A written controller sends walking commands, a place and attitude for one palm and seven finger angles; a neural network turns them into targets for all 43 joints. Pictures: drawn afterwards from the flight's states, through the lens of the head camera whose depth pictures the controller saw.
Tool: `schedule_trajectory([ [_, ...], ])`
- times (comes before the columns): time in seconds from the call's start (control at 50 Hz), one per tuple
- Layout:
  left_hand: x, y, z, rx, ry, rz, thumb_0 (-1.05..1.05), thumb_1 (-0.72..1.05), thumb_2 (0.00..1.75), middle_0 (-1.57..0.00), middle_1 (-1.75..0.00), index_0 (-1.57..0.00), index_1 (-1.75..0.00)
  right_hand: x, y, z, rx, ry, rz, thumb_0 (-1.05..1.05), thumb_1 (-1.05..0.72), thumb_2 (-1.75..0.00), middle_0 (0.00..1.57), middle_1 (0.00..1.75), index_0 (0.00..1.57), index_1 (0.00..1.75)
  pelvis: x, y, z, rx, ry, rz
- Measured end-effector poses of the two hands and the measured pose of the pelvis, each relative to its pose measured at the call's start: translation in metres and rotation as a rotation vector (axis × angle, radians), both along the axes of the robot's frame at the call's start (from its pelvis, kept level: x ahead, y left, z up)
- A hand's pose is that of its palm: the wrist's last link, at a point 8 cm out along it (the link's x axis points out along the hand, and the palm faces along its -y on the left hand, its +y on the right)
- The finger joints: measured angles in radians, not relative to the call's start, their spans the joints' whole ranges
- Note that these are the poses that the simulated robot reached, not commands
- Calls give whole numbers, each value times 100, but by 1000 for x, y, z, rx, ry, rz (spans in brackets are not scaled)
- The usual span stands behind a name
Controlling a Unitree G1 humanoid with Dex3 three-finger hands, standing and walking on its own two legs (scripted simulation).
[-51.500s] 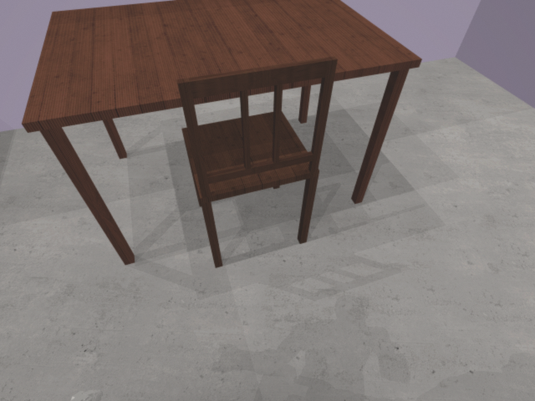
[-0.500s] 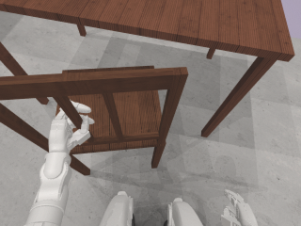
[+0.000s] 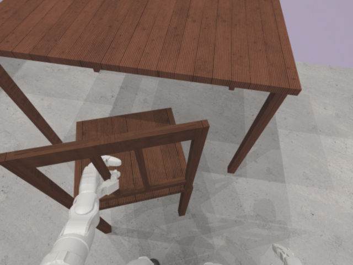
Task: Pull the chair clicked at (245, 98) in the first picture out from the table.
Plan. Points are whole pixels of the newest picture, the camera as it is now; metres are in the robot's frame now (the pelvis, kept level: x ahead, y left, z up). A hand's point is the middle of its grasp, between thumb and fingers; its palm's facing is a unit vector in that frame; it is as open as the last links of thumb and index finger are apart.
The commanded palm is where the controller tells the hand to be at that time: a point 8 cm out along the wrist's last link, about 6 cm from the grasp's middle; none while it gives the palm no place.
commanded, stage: step backward, pulling the chair out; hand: left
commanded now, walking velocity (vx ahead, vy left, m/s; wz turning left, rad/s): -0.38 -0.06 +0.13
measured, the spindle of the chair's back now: (107, 177) +0.34 +0.18 -0.09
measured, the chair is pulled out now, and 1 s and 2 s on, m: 0.24 0.34 0.52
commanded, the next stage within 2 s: none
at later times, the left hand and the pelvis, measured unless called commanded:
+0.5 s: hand (116, 203) +0.26 +0.15 -0.07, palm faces +0.07 -0.98 -0.16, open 5.0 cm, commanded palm +0.24 +0.20 -0.07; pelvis -0.05 +0.00 +0.00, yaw +2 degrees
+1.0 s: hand (119, 223) +0.22 +0.13 -0.07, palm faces +0.07 -0.99 -0.16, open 5.1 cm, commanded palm +0.19 +0.18 -0.07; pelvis -0.10 -0.01 +0.00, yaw +6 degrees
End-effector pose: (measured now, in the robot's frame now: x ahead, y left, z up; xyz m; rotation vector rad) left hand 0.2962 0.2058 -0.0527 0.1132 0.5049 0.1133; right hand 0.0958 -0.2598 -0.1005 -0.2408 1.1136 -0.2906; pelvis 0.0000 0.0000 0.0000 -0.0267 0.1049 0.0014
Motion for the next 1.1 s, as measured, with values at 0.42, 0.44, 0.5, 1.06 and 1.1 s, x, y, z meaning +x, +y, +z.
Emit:
schedule_trajectory([
  [0.42,-54,-11,1,23,5,16,3,74,82,-35,-117,-49,-144,-41,-12,-9,-21,-17,41,1,-90,-89,20,30,21,30,-43,-4,-1,-6,-73,42],
  [0.44,-54,-11,1,24,3,6,2,74,81,-35,-117,-49,-144,-43,-11,-7,-27,-20,42,1,-90,-89,20,30,21,30,-44,-3,-1,-4,-71,38],
  [0.5,-54,-10,1,25,-2,-6,2,74,81,-35,-118,-49,-144,-46,-8,-5,-29,-31,54,1,-91,-89,20,30,20,30,-50,-4,-1,-2,-67,40],
  [1.06,-102,-21,1,15,7,-39,2,72,81,-31,-125,-49,-144,-70,-6,-6,-45,-32,119,1,-91,-89,20,30,20,30,-107,-4,0,36,-55,78],
  [1.1,-106,-21,1,12,5,-44,2,73,80,-30,-126,-49,-144,-70,4,-4,-12,-55,129,1,-91,-89,20,30,20,30,-111,-5,1,26,-50,74],
])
